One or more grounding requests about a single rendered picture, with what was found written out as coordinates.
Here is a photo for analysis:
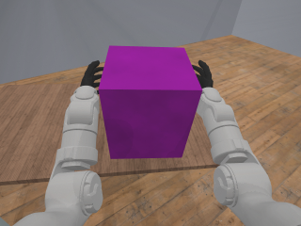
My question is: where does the carton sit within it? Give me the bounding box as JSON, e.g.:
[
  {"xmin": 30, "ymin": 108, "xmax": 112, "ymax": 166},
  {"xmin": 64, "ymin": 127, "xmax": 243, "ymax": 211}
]
[{"xmin": 98, "ymin": 45, "xmax": 202, "ymax": 159}]

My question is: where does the robot right upper arm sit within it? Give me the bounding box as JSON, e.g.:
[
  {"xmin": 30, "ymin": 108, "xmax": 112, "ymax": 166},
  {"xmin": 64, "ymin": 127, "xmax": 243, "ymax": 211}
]
[{"xmin": 214, "ymin": 162, "xmax": 301, "ymax": 226}]

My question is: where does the left robot forearm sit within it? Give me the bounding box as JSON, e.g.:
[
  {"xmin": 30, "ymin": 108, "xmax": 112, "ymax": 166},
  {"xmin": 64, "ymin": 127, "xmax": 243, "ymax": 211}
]
[{"xmin": 44, "ymin": 86, "xmax": 100, "ymax": 208}]

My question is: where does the right robot hand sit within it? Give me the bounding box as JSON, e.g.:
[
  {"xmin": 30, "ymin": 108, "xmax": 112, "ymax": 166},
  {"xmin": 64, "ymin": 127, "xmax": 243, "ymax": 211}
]
[{"xmin": 192, "ymin": 60, "xmax": 214, "ymax": 89}]

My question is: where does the left robot hand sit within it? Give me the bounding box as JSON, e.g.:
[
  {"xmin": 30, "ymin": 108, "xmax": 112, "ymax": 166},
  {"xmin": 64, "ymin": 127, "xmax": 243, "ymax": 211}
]
[{"xmin": 80, "ymin": 60, "xmax": 104, "ymax": 94}]

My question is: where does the robot left upper arm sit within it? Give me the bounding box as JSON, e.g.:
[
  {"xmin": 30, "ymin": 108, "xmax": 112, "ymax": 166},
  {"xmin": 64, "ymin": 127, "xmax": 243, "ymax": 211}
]
[{"xmin": 13, "ymin": 170, "xmax": 103, "ymax": 226}]

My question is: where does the table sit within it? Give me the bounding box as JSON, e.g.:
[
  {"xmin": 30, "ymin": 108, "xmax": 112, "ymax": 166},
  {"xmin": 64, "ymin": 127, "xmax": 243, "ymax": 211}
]
[{"xmin": 0, "ymin": 83, "xmax": 220, "ymax": 226}]

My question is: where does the right robot forearm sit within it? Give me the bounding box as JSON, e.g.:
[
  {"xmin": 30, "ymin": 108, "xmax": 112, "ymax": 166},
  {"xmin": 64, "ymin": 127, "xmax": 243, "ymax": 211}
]
[{"xmin": 197, "ymin": 87, "xmax": 272, "ymax": 196}]

